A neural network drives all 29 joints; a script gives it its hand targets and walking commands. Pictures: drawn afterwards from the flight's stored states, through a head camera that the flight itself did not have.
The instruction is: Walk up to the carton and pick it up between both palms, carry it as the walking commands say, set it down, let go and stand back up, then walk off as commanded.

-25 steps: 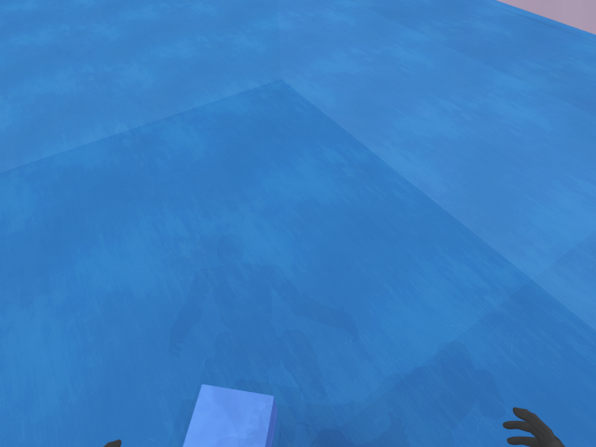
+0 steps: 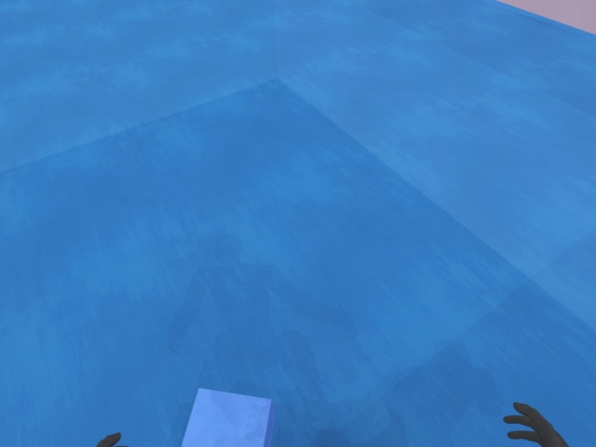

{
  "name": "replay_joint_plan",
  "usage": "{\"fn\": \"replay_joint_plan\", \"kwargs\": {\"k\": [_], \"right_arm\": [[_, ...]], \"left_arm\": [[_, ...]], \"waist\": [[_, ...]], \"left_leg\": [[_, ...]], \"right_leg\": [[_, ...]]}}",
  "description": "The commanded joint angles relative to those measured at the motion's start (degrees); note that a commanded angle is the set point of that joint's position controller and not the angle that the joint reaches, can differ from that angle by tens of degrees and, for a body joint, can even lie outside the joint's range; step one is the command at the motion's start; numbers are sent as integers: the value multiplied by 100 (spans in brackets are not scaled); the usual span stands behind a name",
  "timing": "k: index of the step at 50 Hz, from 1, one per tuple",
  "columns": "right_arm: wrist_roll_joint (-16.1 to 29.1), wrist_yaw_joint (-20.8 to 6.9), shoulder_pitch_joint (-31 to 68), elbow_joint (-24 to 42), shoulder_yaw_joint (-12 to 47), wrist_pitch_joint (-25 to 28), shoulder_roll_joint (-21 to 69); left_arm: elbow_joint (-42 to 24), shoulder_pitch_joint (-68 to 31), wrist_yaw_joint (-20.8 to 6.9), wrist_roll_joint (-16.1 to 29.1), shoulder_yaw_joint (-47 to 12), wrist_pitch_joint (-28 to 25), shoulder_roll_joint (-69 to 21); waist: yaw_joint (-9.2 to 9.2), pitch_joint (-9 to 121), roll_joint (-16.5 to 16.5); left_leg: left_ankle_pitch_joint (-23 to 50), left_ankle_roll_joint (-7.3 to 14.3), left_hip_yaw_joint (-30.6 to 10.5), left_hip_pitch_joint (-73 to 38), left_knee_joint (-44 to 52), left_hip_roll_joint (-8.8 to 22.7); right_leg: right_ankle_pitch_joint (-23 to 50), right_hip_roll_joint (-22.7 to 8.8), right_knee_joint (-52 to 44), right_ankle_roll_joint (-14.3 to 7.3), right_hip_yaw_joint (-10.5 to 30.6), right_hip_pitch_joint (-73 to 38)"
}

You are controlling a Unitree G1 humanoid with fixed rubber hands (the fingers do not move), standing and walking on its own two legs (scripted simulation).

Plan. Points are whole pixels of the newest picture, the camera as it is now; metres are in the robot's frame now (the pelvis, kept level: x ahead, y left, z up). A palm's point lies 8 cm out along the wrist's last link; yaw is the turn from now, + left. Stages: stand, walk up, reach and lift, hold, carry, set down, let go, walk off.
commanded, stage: stand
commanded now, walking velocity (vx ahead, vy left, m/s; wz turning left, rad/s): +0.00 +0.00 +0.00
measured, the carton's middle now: out of the picture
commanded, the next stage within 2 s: walk off in 0.08 s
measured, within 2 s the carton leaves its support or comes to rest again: neither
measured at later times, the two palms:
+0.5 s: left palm out of the picture +0.04 +0.29 -0.12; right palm out of the picture +0.06 -0.31 -0.13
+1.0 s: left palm out of the picture -0.14 +0.19 -0.11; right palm out of the picture +0.00 -0.36 -0.14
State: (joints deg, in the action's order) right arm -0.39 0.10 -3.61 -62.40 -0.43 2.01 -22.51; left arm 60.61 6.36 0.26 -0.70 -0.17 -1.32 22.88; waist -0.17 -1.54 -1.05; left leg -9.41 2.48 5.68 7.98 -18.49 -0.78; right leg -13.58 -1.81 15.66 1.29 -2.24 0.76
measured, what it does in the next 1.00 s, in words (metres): walks backwards, turning left: right foot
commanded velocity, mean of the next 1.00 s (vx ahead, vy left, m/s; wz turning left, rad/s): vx -0.19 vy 0.00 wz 0.46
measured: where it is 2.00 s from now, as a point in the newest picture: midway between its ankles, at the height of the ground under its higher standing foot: outside the picture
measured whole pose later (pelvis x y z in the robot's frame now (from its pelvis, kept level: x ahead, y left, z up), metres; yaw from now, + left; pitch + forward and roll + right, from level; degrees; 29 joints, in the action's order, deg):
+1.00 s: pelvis -0.18 -0.11 -0.01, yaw +21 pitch -1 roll +2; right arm 0.2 -1.8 -7.9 -53.4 -4.8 -6.5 -18.4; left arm 48.7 3.3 2.3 -1.9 2.3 3.6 15.5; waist -0.7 -7.1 0.1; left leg -31.1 -5.6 1.0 15.4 -52.4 0.6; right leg -10.2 -7.6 29.8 -1.5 -11.5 17.8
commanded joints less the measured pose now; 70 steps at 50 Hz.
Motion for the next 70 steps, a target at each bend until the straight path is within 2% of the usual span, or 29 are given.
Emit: {"fn": "replay_joint_plan", "kwargs": {"k": [1, 13, 15, 17, 21, 23, 24, 27, 32, 33, 34, 35, 36, 37, 38, 39, 41, 45, 49, 52, 54, 55, 56, 57, 58, 59, 61, 67, 70], "right_arm": [[2, 27, 230, 239, -175, 51, -1032], [0, 29, 231, 246, -189, 41, -1038], [62, -27, -38, 62, 3, -112, -361], [46, -74, -119, 123, -103, -259, -734], [19, -107, -303, 290, -288, -418, -1143], [-59, -84, -425, 373, -353, -448, -1204], [-80, -67, -305, 459, -375, -459, -1219], [-147, -54, 244, 700, -367, -566, -910], [-87, -149, 147, 796, -518, -705, -938], [-39, -151, 155, 846, -516, -723, -827], [-35, -161, -63, 892, -451, -718, -464], [-103, -78, -126, 1078, -382, -705, -18], [-179, -21, 201, 1066, -508, -781, -422], [-99, -53, -13, 1011, -574, -814, -439], [-57, -82, -509, 884, -602, -809, -398], [-68, -103, -755, 793, -627, -801, -386], [-94, -130, -766, 802, -619, -763, -312], [-2, -160, -229, 1134, -542, -771, -103], [92, -187, -369, 1275, -507, -799, 13], [106, -234, -904, 1184, -528, -779, 40], [30, -187, -1227, 1045, -567, -724, 44], [-70, -150, -1211, 1135, -653, -675, -477], [-78, -172, -1100, 1381, -876, -630, -1495], [-174, -142, -924, 1376, -852, -591, -1242], [-161, -89, -351, 1484, -729, -573, -836], [-161, -48, 12, 1608, -711, -589, -667], [-80, 1, -99, 1688, -682, -586, -442], [-66, -7, -871, 1622, -713, -579, -514], [-95, -54, -696, 1686, -729, -605, -624]], "left_arm": [[-226, -134, 24, 1, 167, -46, 958], [-245, -153, 26, -4, 175, -39, 971], [-108, 115, 30, 44, 48, 72, 341], [-70, 340, 99, 43, 131, 217, 650], [-311, 261, 181, 77, 252, 390, 717], [-497, 14, 180, 62, 244, 511, 465], [-492, 21, 172, 59, 238, 557, 357], [-527, 165, 170, 79, 223, 520, 231], [-461, 907, 189, 178, 297, 518, 158], [-420, 1151, 201, 142, 331, 494, 210], [-471, 1154, 231, 39, 421, 477, 515], [-853, 325, 230, -34, 603, 517, 1320], [-1024, 234, 205, -148, 545, 553, 1091], [-1138, -446, 226, -164, 416, 551, 663], [-1279, -927, 245, -143, 376, 550, 485], [-1372, -1068, 267, -134, 374, 518, 420], [-1400, -698, 278, -79, 367, 492, 252], [-1244, 222, 286, -56, 440, 469, 324], [-1214, 352, 211, -166, 562, 508, 442], [-1192, 275, 163, -124, 672, 509, 510], [-1190, 310, 80, -21, 684, 482, 406], [-1253, 592, -17, 16, 661, 482, 108], [-1790, -518, 96, -77, 595, 595, -150], [-1817, -783, 117, -72, 620, 701, -13], [-1688, -552, 71, 8, 639, 724, -42], [-1538, -214, 21, 55, 659, 664, -38], [-1379, 96, -21, -63, 720, 572, 19], [-1668, -261, 19, 70, 620, 582, -202], [-1658, 33, 92, 164, 606, 601, -187]], "waist": [[1, 338, 87], [0, 334, 82], [52, 297, 148], [49, 287, 190], [-118, 574, 682], [-258, 636, 1204], [-183, 727, 909], [59, 525, 744], [74, 718, 1079], [165, 681, 905], [118, 460, -274], [52, 205, -2148], [291, 58, -1294], [-225, -157, -645], [-568, -226, -560], [-583, -117, -647], [-293, 62, -668], [272, 254, -888], [365, 420, -1294], [121, 559, -1303], [-126, 298, -523], [-108, 15, 1158], [-580, -307, 2315], [-469, -355, 1549], [-109, -431, 1232], [116, -272, 1170], [57, 153, 1087], [-392, 278, 1301], [-293, 453, 1452]], "left_leg": [[1424, -33, -883, -549, 156, 962], [1445, -42, -875, -562, 160, 962], [2405, -42, -928, -496, 81, 977], [3308, -65, -939, -401, -349, 1031], [3873, 512, -1731, -115, -509, 1543], [4546, 1194, -2468, -61, -99, 2268], [4411, 1247, -2242, 141, -156, 2242], [2680, 596, -1890, 495, -60, 1565], [1454, 179, -2220, 658, 64, 1391], [741, -66, -2114, 1034, -155, 1170], [-583, -360, -1573, 1769, -1035, 483], [-2435, -672, -502, 2443, -3195, -611], [-2590, -615, -1220, 1892, -4575, -233], [-2071, -502, -1356, 1529, -5229, -212], [-1665, -517, -1181, 1525, -5593, -201], [-1338, -588, -1018, 1668, -5910, -173], [-1335, -754, -804, 2014, -5983, -139], [-1821, -926, -637, 2240, -4598, 57], [-2448, -790, -293, 1359, -2858, 129], [-1947, -515, -138, 682, -1672, 193], [-556, -341, -375, -112, -104, 335], [-466, -122, -1971, -554, 739, 1485], [1247, 826, -3391, 883, 744, 2853], [1457, 879, -2865, 1157, 569, 2605], [1343, 596, -2187, 1268, 349, 2051], [1306, 367, -1774, 1069, 84, 1538], [2157, 363, -1657, 405, -283, 1338], [2180, 449, -2490, -606, -287, 1442], [2206, 444, -2834, -404, -143, 1468]], "right_leg": [[1000, -738, -245, -213, 482, 426], [1047, -739, -262, -216, 493, 401], [1555, -800, -113, -77, 345, 297], [1740, -761, 486, 56, 129, 375], [798, -370, 2008, 75, -198, 970], [-2083, -27, 3873, 90, 180, 1781], [-2120, -112, 4457, 87, 468, 1768], [-1525, -188, 3629, 142, 472, 1758], [-749, 88, 1673, 108, 67, 821], [-318, 36, 824, 36, 55, 411], [-955, -891, -350, -147, 1084, 231], [-897, -2571, -735, -915, 2319, 1307], [-480, -2734, -750, -1259, 2219, 2624], [-155, -2123, -554, -1027, 1476, 2922], [230, -1640, -313, -762, 840, 2870], [729, -1370, -55, -658, 458, 2374], [1754, -1291, 323, -815, 188, 1482], [2260, -1712, 605, -1113, 423, 41], [2206, -1834, 715, -1063, 283, -21], [2183, -1900, 791, -916, 129, 238], [1140, -1726, 1396, -349, -405, 1315], [-905, -1070, 2551, 126, -934, 2732], [-2429, -295, 3672, 347, -397, 3286], [-2103, -433, 4673, 288, 258, 3013], [-1567, -346, 5090, 206, 358, 2964], [-1126, -278, 5285, 158, 374, 2899], [-855, -95, 5669, 220, 310, 2971], [-1249, 95, 3821, 401, 315, 2901], [-1425, 228, 3064, 373, 365, 2178]]}}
